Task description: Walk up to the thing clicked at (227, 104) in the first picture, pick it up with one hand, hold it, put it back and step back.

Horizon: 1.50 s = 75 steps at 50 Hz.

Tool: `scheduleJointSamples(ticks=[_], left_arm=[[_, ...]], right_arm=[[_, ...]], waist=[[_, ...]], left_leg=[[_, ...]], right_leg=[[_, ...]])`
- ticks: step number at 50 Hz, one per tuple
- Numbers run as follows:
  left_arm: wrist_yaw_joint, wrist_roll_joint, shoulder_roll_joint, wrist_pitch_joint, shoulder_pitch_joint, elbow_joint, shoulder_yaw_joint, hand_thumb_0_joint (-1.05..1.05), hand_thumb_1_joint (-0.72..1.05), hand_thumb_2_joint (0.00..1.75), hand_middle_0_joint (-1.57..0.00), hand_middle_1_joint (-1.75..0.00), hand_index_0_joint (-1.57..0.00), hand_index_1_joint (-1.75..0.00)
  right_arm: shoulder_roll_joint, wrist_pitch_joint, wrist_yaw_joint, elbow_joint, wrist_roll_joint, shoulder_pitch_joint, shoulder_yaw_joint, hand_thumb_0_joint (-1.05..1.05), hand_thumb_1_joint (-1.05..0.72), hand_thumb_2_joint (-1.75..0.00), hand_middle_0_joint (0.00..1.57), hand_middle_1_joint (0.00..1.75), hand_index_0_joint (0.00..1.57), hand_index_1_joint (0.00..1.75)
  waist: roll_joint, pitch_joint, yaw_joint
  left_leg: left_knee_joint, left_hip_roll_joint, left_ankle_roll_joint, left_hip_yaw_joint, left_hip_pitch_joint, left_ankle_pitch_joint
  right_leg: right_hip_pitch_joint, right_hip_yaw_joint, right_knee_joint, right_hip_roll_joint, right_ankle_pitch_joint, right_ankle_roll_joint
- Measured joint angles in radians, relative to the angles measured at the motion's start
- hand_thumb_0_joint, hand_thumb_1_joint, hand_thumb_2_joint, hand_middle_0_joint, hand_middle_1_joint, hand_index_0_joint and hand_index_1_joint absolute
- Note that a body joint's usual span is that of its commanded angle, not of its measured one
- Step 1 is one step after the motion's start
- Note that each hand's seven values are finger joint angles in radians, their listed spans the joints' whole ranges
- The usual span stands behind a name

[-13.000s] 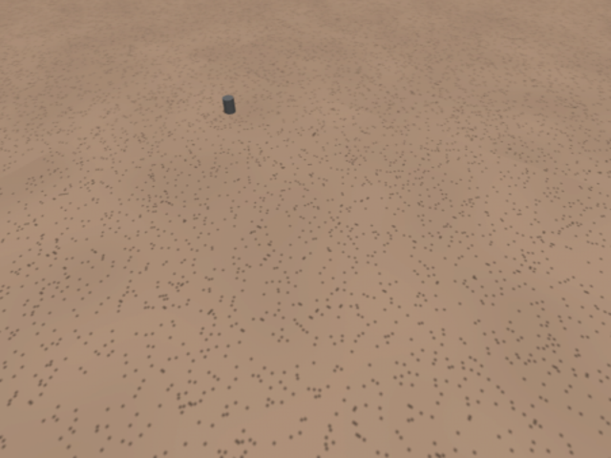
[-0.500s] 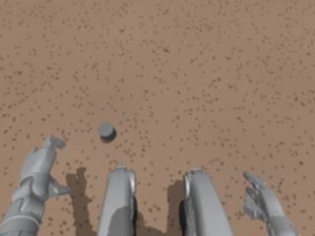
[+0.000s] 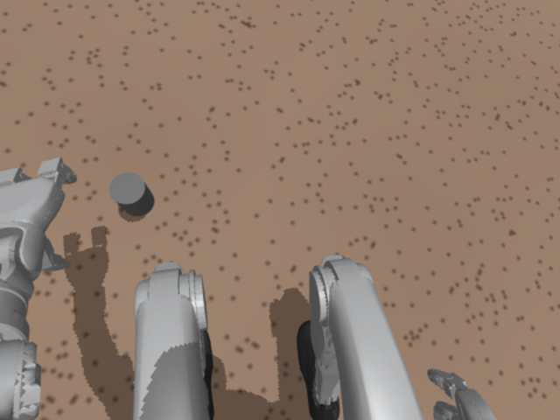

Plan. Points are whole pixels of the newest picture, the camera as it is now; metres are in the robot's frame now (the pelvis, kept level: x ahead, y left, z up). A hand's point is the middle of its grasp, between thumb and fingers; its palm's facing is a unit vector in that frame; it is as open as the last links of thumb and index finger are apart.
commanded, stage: rise first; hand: left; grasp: from above
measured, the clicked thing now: (133, 195) +0.51 +0.28 -0.35
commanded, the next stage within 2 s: approach in 0.92 s
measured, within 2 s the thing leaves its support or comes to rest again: neither
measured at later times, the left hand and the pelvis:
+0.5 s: hand (71, 209) +0.43 +0.33 -0.20, palm faces -0.44 -0.07 -0.89, open 14.2 cm; pelvis +0.01 +0.00 -0.04, yaw -2 degrees
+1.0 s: hand (83, 204) +0.45 +0.33 -0.23, palm faces -0.44 -0.08 -0.89, open 14.3 cm; pelvis +0.01 +0.00 -0.06, yaw -3 degrees
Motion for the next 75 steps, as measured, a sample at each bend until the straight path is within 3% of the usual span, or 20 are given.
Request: scheduleJointSamples(ticks=[10,20,52,55,59,66,71,75], left_arm=[[0.063,0.114,0.045,-0.024,-0.081,0.08,-0.007,0.0,-0.54,1.02,-0.08,-1.01,-0.07,-1.02],[0.111,0.175,0.068,-0.035,-0.13,0.135,0.0,0.0,-0.54,1.01,-0.08,-1.01,-0.08,-1.01],[0.151,0.172,0.115,-0.021,-0.173,0.204,0.028,0.0,-0.57,1.02,-0.08,-1.02,-0.07,-1.03],[0.155,0.169,0.117,-0.016,-0.182,0.214,0.016,0.0,-0.56,1.02,-0.08,-1.02,-0.07,-1.03],[0.163,0.17,0.113,-0.008,-0.219,0.245,-0.03,0.0,-0.55,1.01,-0.08,-1.03,-0.08,-1.03],[0.205,0.191,0.083,0.026,-0.325,0.306,-0.093,0.0,-0.53,0.98,-0.08,-1.05,-0.09,-1.04],[0.237,0.208,0.074,0.093,-0.393,0.354,-0.071,0.0,-0.54,0.99,-0.08,-1.05,-0.09,-1.05],[0.23,0.195,0.076,0.154,-0.412,0.354,-0.05,0.0,-0.54,0.99,-0.08,-1.05,-0.09,-1.04]], right_arm=[[0.005,0.019,0.016,0.012,-0.031,-0.015,0.016,0.01,-0.91,-0.9,0.2,0.3,0.2,0.3],[0.021,0.023,0.028,0.009,-0.054,-0.047,0.036,0.01,-0.91,-0.9,0.2,0.3,0.2,0.3],[0.01,0.024,0.04,0.011,-0.079,-0.047,0.076,0.0,-0.92,-0.9,0.2,0.3,0.2,0.3],[0.01,0.02,0.041,0.011,-0.082,-0.05,0.081,0.0,-0.92,-0.9,0.2,0.3,0.2,0.3],[0.011,0.008,0.042,0.014,-0.087,-0.052,0.089,0.0,-0.92,-0.9,0.2,0.3,0.2,0.3],[0.013,-0.015,0.041,0.011,-0.099,-0.051,0.115,0.0,-0.92,-0.89,0.2,0.3,0.2,0.3],[0.008,-0.02,0.041,-0.01,-0.102,-0.036,0.138,0.0,-0.92,-0.9,0.2,0.3,0.2,0.3],[0.0,-0.01,0.045,-0.026,-0.092,-0.013,0.15,0.0,-0.92,-0.9,0.2,0.3,0.2,0.3]], waist=[[-0.017,0.016,-0.026],[-0.02,0.038,-0.037],[-0.033,0.073,-0.075],[-0.035,0.077,-0.077],[-0.041,0.081,-0.082],[-0.051,0.083,-0.127],[-0.04,0.083,-0.181],[-0.019,0.086,-0.207]], left_leg=[[0.082,-0.004,0.006,-0.01,-0.076,-0.01],[0.13,0.001,0.006,-0.02,-0.115,-0.026],[0.206,0.007,-0.006,-0.05,-0.163,-0.057],[0.211,0.008,-0.006,-0.051,-0.166,-0.057],[0.216,0.007,-0.006,-0.051,-0.174,-0.053],[0.227,0.006,-0.009,-0.059,-0.192,-0.049],[0.232,0.009,-0.009,-0.066,-0.203,-0.052],[0.231,0.016,-0.007,-0.066,-0.205,-0.059]], right_leg=[[-0.064,-0.004,0.074,0.002,-0.014,0.009],[-0.102,-0.009,0.116,0.011,-0.025,0.013],[-0.151,-0.029,0.179,0.027,-0.043,0.01],[-0.155,-0.029,0.184,0.028,-0.041,0.01],[-0.164,-0.029,0.19,0.028,-0.039,0.011],[-0.18,-0.035,0.196,0.03,-0.032,0.011],[-0.192,-0.04,0.196,0.035,-0.029,0.01],[-0.198,-0.04,0.192,0.041,-0.029,0.012]])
